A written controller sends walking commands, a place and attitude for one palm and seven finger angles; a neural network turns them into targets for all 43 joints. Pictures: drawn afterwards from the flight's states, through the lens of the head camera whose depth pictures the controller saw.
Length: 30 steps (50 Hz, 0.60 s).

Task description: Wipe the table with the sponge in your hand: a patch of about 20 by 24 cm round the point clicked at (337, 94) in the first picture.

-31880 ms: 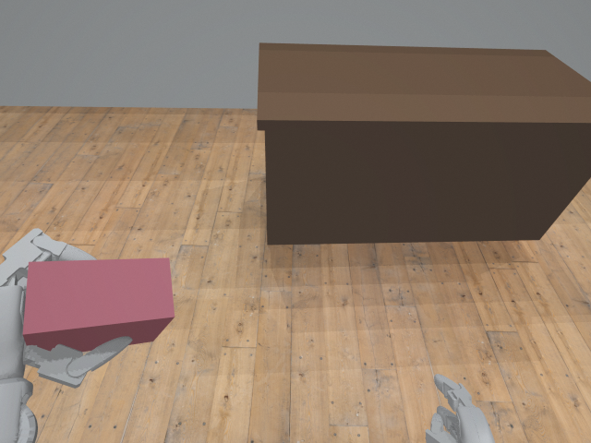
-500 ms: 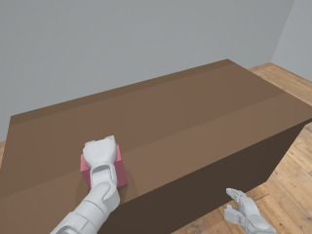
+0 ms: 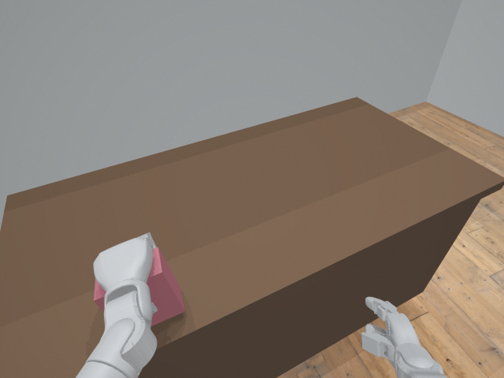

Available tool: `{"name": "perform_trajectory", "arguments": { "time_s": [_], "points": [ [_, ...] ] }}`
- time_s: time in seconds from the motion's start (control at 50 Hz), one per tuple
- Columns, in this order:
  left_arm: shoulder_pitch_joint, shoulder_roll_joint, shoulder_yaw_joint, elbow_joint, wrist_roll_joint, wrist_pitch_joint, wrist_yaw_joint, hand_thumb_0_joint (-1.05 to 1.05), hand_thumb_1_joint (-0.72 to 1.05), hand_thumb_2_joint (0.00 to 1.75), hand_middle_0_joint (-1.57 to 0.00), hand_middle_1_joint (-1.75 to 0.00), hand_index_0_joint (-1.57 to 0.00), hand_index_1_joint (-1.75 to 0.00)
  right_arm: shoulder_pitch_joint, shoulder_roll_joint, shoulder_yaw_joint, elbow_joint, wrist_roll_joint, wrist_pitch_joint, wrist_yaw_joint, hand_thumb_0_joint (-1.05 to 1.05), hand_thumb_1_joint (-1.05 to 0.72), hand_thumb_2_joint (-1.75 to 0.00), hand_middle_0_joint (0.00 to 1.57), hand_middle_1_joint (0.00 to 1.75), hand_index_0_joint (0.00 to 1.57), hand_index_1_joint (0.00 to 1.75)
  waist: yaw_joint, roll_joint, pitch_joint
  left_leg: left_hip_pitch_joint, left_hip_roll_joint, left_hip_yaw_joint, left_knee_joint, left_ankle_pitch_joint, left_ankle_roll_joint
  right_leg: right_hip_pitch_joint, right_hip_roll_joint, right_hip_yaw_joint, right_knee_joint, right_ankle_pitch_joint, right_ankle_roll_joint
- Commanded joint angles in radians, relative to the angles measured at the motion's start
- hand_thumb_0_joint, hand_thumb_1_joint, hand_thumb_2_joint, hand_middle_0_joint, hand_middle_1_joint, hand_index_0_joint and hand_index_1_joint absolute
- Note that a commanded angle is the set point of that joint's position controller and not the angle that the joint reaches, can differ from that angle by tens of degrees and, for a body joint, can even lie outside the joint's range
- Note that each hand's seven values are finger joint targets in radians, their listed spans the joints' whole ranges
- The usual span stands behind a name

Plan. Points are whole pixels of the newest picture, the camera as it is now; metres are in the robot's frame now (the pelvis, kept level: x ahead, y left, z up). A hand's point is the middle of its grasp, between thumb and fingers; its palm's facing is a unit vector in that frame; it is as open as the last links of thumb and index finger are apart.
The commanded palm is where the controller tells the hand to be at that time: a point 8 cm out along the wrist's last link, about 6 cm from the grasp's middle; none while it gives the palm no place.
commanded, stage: slide back across to the middle lane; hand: left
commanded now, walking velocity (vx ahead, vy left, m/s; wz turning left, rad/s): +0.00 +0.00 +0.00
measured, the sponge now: (146, 298) +0.26 +0.23 -0.03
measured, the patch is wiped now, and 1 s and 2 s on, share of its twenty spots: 0.75 0.80 0.80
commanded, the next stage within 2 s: wipe forward along the middle lane in 0.12 s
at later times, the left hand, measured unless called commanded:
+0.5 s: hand (120, 285) +0.26 +0.27 +0.02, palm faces -0.06 -0.09 -0.99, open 10.5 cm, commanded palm +0.24 +0.27 +0.06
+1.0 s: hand (114, 261) +0.30 +0.30 +0.02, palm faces -0.10 -0.05 -0.99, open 10.4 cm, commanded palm +0.30 +0.30 +0.06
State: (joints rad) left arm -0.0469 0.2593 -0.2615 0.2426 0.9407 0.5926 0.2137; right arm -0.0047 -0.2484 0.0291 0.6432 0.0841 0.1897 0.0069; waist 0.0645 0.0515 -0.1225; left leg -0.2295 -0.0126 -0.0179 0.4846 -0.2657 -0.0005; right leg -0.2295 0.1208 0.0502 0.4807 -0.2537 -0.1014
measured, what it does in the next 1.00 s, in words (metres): stands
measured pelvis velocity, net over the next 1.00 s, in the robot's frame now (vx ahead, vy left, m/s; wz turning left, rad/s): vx -0.03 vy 0.00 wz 0.03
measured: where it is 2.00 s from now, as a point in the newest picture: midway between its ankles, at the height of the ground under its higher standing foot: outside the picture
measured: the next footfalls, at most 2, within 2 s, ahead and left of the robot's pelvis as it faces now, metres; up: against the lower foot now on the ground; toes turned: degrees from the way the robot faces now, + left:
none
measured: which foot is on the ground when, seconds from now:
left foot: down 0.00-1.00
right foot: down 0.00-1.00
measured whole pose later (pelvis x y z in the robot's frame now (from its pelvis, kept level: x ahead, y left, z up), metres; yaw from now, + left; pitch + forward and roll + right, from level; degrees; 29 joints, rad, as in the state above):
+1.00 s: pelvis -0.03 +0.00 -0.01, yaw +2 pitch +7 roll +0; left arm -0.44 0.38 -0.09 0.77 0.98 0.33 0.20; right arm 0.14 -0.27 0.00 0.70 0.08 0.12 -0.07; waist 0.02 0.06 -0.12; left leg -0.48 -0.02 -0.06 0.61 -0.26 0.01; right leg -0.45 0.12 0.00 0.58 -0.24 -0.10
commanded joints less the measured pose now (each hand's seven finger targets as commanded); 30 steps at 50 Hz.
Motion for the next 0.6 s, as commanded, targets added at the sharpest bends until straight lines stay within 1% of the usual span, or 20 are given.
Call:
{"name": "perform_trajectory", "arguments": {
  "time_s": [0.0, 0.06, 0.1, 0.12, 0.16, 0.18, 0.2, 0.22, 0.24, 0.28, 0.3, 0.32, 0.34, 0.36, 0.38, 0.4, 0.46, 0.5, 0.56, 0.58],
  "points": [
    [-0.142, 0.180, 0.109, -0.140, 0.041, 0.018, 0.000, 0.00, 0.10, 1.30, -1.20, -1.60, -1.20, -1.60, -0.267, -0.101, -0.034, -0.183, 0.002, -0.065, -0.002, 0.00, -0.90, -0.90, 0.20, 0.30, 0.20, 0.30, 0.037, -0.064, -0.122, -0.006, -0.056, -0.020, -0.016, 0.196, 0.041, 0.119, -0.081, 0.135, -0.077, 0.349, 0.020],
    [-0.131, 0.166, 0.096, -0.142, 0.035, 0.003, -0.006, 0.00, 0.10, 1.30, -1.20, -1.60, -1.20, -1.60, -0.263, -0.095, -0.032, -0.181, 0.003, -0.073, -0.009, 0.00, -0.90, -0.90, 0.20, 0.30, 0.20, 0.30, 0.030, -0.082, -0.101, -0.007, -0.054, -0.021, -0.017, 0.176, 0.045, 0.100, -0.080, 0.130, -0.086, 0.298, 0.024],
    [-0.131, 0.200, 0.130, -0.145, 0.038, -0.006, -0.006, 0.00, 0.10, 1.30, -1.20, -1.60, -1.20, -1.60, -0.263, -0.102, -0.035, -0.177, 0.000, -0.077, -0.014, 0.00, -0.90, -0.90, 0.20, 0.30, 0.20, 0.30, 0.038, -0.063, -0.092, 0.001, -0.053, -0.031, -0.024, 0.160, 0.045, 0.084, -0.077, 0.135, -0.100, 0.236, 0.018],
    [-0.153, 0.168, 0.101, -0.147, 0.043, -0.010, -0.005, 0.00, 0.10, 1.30, -1.20, -1.60, -1.20, -1.60, -0.258, -0.095, -0.035, -0.178, 0.000, -0.077, -0.017, 0.00, -0.90, -0.90, 0.20, 0.30, 0.20, 0.30, 0.030, -0.049, -0.095, -0.004, -0.051, -0.027, -0.029, 0.146, 0.047, 0.075, -0.076, 0.124, -0.096, 0.197, 0.019],
    [-0.129, 0.161, 0.102, -0.135, 0.042, -0.022, -0.007, 0.00, 0.10, 1.30, -1.20, -1.60, -1.20, -1.60, -0.254, -0.094, -0.037, -0.178, -0.001, -0.086, -0.019, 0.00, -0.90, -0.90, 0.20, 0.30, 0.20, 0.30, 0.034, -0.067, -0.089, -0.002, -0.052, -0.028, -0.026, 0.137, 0.047, 0.068, -0.076, 0.124, -0.107, 0.177, 0.020],
    [-0.126, 0.188, 0.127, -0.120, 0.042, -0.026, -0.005, 0.00, 0.10, 1.30, -1.20, -1.60, -1.20, -1.60, -0.255, -0.096, -0.034, -0.172, -0.001, -0.087, -0.023, 0.00, -0.90, -0.90, 0.20, 0.30, 0.20, 0.30, 0.038, -0.074, -0.087, -0.002, -0.052, -0.031, -0.027, 0.134, 0.047, 0.070, -0.077, 0.127, -0.111, 0.166, 0.019],
    [-0.147, 0.222, 0.155, -0.128, 0.047, -0.032, -0.004, 0.00, 0.10, 1.30, -1.20, -1.60, -1.20, -1.60, -0.259, -0.105, -0.036, -0.167, -0.004, -0.089, -0.025, 0.00, -0.90, -0.90, 0.20, 0.30, 0.20, 0.30, 0.043, -0.052, -0.086, 0.009, -0.052, -0.038, -0.028, 0.126, 0.046, 0.056, -0.074, 0.139, -0.118, 0.139, 0.013],
    [-0.193, 0.171, 0.110, -0.128, 0.047, -0.037, -0.003, 0.00, 0.10, 1.30, -1.20, -1.60, -1.20, -1.60, -0.244, -0.097, -0.037, -0.171, -0.005, -0.089, -0.029, 0.00, -0.90, -0.90, 0.20, 0.30, 0.20, 0.30, 0.023, -0.072, -0.091, -0.010, -0.050, -0.030, -0.035, 0.113, 0.049, 0.057, -0.074, 0.120, -0.108, 0.130, 0.019],
    [-0.214, 0.191, 0.125, -0.089, 0.053, -0.039, 0.001, 0.00, 0.10, 1.30, -1.20, -1.60, -1.20, -1.60, -0.244, -0.098, -0.036, -0.161, -0.003, -0.090, -0.035, 0.00, -0.90, -0.90, 0.20, 0.30, 0.20, 0.30, 0.023, -0.078, -0.067, -0.014, -0.049, -0.032, -0.034, 0.094, 0.047, 0.033, -0.073, 0.121, -0.121, 0.092, 0.019],
    [-0.260, 0.170, 0.102, -0.039, 0.066, -0.041, 0.002, 0.00, 0.10, 1.30, -1.20, -1.60, -1.20, -1.60, -0.238, -0.099, -0.033, -0.153, -0.004, -0.094, -0.042, 0.00, -0.90, -0.90, 0.20, 0.30, 0.20, 0.30, 0.014, -0.073, -0.034, -0.028, -0.049, -0.035, -0.040, 0.062, 0.045, -0.006, -0.071, 0.116, -0.130, 0.033, 0.019],
    [-0.301, 0.218, 0.146, -0.029, 0.071, -0.048, 0.004, 0.00, 0.10, 1.30, -1.20, -1.60, -1.20, -1.60, -0.229, -0.108, -0.036, -0.142, -0.008, -0.095, -0.047, 0.00, -0.90, -0.90, 0.20, 0.30, 0.20, 0.30, 0.016, -0.084, -0.039, -0.020, -0.048, -0.040, -0.041, 0.054, 0.045, -0.014, -0.067, 0.126, -0.138, 0.015, 0.014],
    [-0.320, 0.201, 0.128, -0.016, 0.076, -0.054, 0.004, 0.00, 0.10, 1.30, -1.20, -1.60, -1.20, -1.60, -0.223, -0.104, -0.035, -0.144, -0.007, -0.096, -0.051, 0.00, -0.90, -0.90, 0.20, 0.30, 0.20, 0.30, 0.013, -0.068, -0.065, -0.030, -0.050, -0.034, -0.038, 0.056, 0.047, 0.000, -0.071, 0.113, -0.124, 0.025, 0.017],
    [-0.324, 0.220, 0.150, 0.011, 0.078, -0.059, 0.010, 0.00, 0.10, 1.30, -1.20, -1.60, -1.20, -1.60, -0.217, -0.104, -0.035, -0.139, -0.006, -0.098, -0.054, 0.00, -0.90, -0.90, 0.20, 0.30, 0.20, 0.30, 0.018, -0.076, -0.073, -0.037, -0.051, -0.035, -0.035, 0.054, 0.045, 0.002, -0.071, 0.111, -0.119, 0.026, 0.017],
    [-0.329, 0.208, 0.143, 0.020, 0.078, -0.068, 0.011, 0.00, 0.10, 1.30, -1.20, -1.60, -1.20, -1.60, -0.208, -0.104, -0.035, -0.139, -0.009, -0.101, -0.055, 0.00, -0.90, -0.90, 0.20, 0.30, 0.20, 0.30, 0.017, -0.068, -0.089, -0.042, -0.051, -0.033, -0.032, 0.067, 0.044, 0.012, -0.070, 0.107, -0.106, 0.062, 0.015],
    [-0.336, 0.223, 0.159, 0.047, 0.083, -0.074, 0.014, 0.00, 0.10, 1.30, -1.20, -1.60, -1.20, -1.60, -0.203, -0.105, -0.034, -0.132, -0.008, -0.101, -0.059, 0.00, -0.90, -0.90, 0.20, 0.30, 0.20, 0.30, 0.018, -0.096, -0.099, -0.051, -0.052, -0.037, -0.028, 0.066, 0.044, 0.014, -0.070, 0.106, -0.103, 0.063, 0.017],
    [-0.367, 0.260, 0.189, 0.049, 0.087, -0.084, 0.016, 0.00, 0.10, 1.30, -1.20, -1.60, -1.20, -1.60, -0.200, -0.113, -0.037, -0.125, -0.012, -0.101, -0.063, 0.00, -0.90, -0.90, 0.20, 0.30, 0.20, 0.30, 0.021, -0.076, -0.107, -0.049, -0.052, -0.037, -0.025, 0.065, 0.044, 0.011, -0.069, 0.122, -0.103, 0.071, 0.013],
    [-0.410, 0.206, 0.149, 0.103, 0.084, -0.102, 0.022, 0.00, 0.10, 1.30, -1.20, -1.60, -1.20, -1.60, -0.175, -0.106, -0.039, -0.125, -0.010, -0.105, -0.068, 0.00, -0.90, -0.90, 0.20, 0.30, 0.20, 0.30, 0.000, -0.099, -0.107, -0.079, -0.051, -0.032, -0.015, 0.049, 0.044, -0.008, -0.072, 0.103, -0.090, 0.068, 0.021],
    [-0.416, 0.247, 0.189, 0.146, 0.079, -0.108, 0.025, 0.00, 0.10, 1.30, -1.20, -1.60, -1.20, -1.60, -0.163, -0.116, -0.042, -0.119, -0.012, -0.103, -0.070, 0.00, -0.90, -0.90, 0.20, 0.30, 0.20, 0.30, 0.006, -0.109, -0.118, -0.097, -0.051, -0.035, -0.012, 0.041, 0.042, -0.005, -0.071, 0.115, -0.090, 0.065, 0.020],
    [-0.450, 0.227, 0.168, 0.204, 0.066, -0.122, 0.025, 0.00, 0.10, 1.30, -1.20, -1.60, -1.20, -1.60, -0.136, -0.115, -0.042, -0.117, -0.007, -0.104, -0.074, 0.00, -0.90, -0.90, 0.20, 0.30, 0.20, 0.30, -0.014, -0.135, -0.115, -0.132, -0.050, -0.031, 0.005, 0.025, 0.044, -0.018, -0.078, 0.106, -0.081, 0.065, 0.031],
    [-0.444, 0.220, 0.165, 0.223, 0.065, -0.125, 0.024, 0.00, 0.10, 1.30, -1.20, -1.60, -1.20, -1.60, -0.129, -0.116, -0.043, -0.118, -0.007, -0.104, -0.073, 0.00, -0.90, -0.90, 0.20, 0.30, 0.20, 0.30, -0.012, -0.130, -0.115, -0.141, -0.051, -0.030, 0.010, 0.027, 0.045, -0.016, -0.081, 0.107, -0.079, 0.079, 0.031]
  ]
}}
